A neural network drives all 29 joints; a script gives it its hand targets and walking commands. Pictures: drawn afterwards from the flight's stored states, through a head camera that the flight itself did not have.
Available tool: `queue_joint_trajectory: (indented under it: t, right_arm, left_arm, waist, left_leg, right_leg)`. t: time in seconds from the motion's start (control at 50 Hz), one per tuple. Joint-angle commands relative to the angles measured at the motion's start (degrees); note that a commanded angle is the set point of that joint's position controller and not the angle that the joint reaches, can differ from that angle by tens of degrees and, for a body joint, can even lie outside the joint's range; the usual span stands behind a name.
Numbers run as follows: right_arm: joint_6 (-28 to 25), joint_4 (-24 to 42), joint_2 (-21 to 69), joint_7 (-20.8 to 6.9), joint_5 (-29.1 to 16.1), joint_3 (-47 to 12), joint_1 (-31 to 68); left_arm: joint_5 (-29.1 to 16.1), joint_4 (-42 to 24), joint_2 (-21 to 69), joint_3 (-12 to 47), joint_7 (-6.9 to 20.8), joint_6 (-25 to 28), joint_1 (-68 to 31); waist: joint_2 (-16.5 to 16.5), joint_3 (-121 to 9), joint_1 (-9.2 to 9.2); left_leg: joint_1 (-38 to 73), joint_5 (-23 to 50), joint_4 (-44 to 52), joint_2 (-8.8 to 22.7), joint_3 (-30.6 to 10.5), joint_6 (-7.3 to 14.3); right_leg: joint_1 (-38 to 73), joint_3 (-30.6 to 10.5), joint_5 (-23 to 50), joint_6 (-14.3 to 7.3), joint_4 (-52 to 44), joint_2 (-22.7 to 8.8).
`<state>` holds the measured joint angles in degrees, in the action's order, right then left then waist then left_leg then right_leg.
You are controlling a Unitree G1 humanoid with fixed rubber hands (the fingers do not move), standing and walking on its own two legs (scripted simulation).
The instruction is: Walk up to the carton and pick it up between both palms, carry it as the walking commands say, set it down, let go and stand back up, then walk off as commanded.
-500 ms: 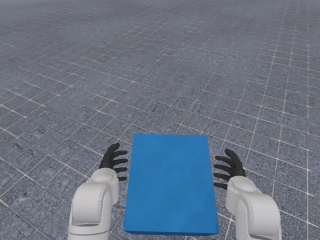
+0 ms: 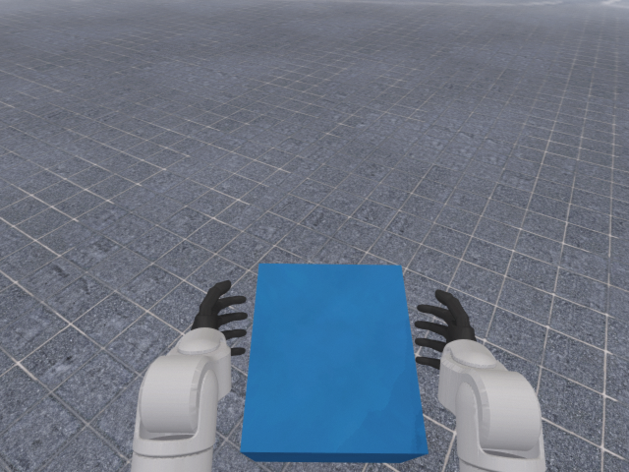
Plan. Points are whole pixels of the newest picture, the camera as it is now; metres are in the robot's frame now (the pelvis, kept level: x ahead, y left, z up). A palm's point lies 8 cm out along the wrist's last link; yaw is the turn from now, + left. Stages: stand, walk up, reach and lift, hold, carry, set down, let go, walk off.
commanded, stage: carry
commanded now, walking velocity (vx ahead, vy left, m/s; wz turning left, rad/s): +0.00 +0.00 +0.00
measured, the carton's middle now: (329, 362) +0.30 +0.00 +0.00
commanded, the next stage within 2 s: none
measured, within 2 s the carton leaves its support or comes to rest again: neither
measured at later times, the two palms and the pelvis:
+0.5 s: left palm (229, 329) +0.29 +0.13 +0.08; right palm (458, 347) +0.29 -0.15 +0.07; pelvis +0.01 +0.00 +0.00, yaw -1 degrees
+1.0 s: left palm (224, 319) +0.31 +0.14 +0.07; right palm (444, 333) +0.31 -0.14 +0.07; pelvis +0.04 +0.00 +0.00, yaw -1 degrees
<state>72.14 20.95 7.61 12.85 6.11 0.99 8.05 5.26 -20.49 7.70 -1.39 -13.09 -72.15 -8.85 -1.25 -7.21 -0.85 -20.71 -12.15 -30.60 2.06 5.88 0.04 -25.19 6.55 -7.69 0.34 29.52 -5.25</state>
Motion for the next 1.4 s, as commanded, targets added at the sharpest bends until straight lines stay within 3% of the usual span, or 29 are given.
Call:
queue_joint_trajectory:
  t: [0.0, 0.14, 0.3, 0.54, 0.68, 1.14, 1.38]
  right_arm:
    - [-2.24, 6.14, 55.36, -13.33, -19.81, -29.66, 23.92]
    - [-4.19, 2.51, 55.63, -14.1, -19.06, -28.82, 25.59]
    - [-9.39, -4.07, 53.93, -14.98, -16.72, -25.72, 26.47]
    - [-16.69, -5.81, 47.81, -13.32, -15.13, -22.34, 23.25]
    - [-17.05, -3.57, 46.26, -12.4, -15.13, -23.14, 20.56]
    - [-19.86, -7.64, 44.83, -12.77, -13.32, -21.35, 21.06]
    - [-18.1, -3.97, 45.16, -12.4, -14.43, -23.06, 20.7]
  left_arm:
    - [-20.26, -5.18, 55.5, 30.46, 14.2, 1.99, -22.93]
    - [-18.43, -1.14, 55.17, 27.81, 14.61, 4.28, -23.27]
    - [-15.95, 4.79, 53.88, 24.88, 15.27, 9.5, -24.28]
    - [-14.53, 6.06, 49.06, 22.18, 13.63, 16.45, -21.49]
    - [-14.48, 3.55, 47.42, 23.3, 12.87, 16.69, -18.81]
    - [-12.7, 7.18, 44.8, 21.29, 13.4, 19.45, -19.81]
    - [-13.75, 4.04, 45.52, 22.92, 13.0, 17.56, -19.19]
  waist:
    - [1.28, -8.4, 0.52]
    - [-0.84, -9.53, 0.73]
    - [-0.55, -10.95, 0.87]
    - [1.01, -13.15, 0.67]
    - [1.17, -13.37, 0.78]
    - [1.26, -11.58, 0.63]
    - [1.19, -11.7, 0.49]
  left_leg:
    - [-1.64, -13.68, 9.16, 5.53, -5.81, 0.67]
    - [0.48, -10.9, 6.2, 4.03, -4.71, 0.91]
    - [2.34, -8.48, 5.35, 3.84, -4.31, 1.27]
    - [5.69, 0.35, 5.02, 5.53, -4.56, 1.35]
    - [7.32, 6.33, 4.08, 5.71, -3.9, 1.5]
    - [6.17, 4.36, 4.57, 5.74, -3.98, 1.63]
    - [6.63, 4.58, 4.28, 5.72, -3.62, 1.51]
  right_leg:
    - [6.08, -5.05, -14.44, 0.14, -6.33, -3.07]
    - [5.17, -7.02, -18.11, -0.28, -9.46, -3.81]
    - [5.65, -7.02, -16.47, -1.04, -9.57, -3.61]
    - [9.23, -5.49, -1.97, -1.61, -5.0, -3.14]
    - [10.24, -4.53, 5.05, -1.05, -2.69, -3.8]
    - [10.53, -4.13, 2.81, -1.25, -2.34, -3.11]
    - [11.23, -4.42, 3.7, -1.55, -2.44, -3.26]
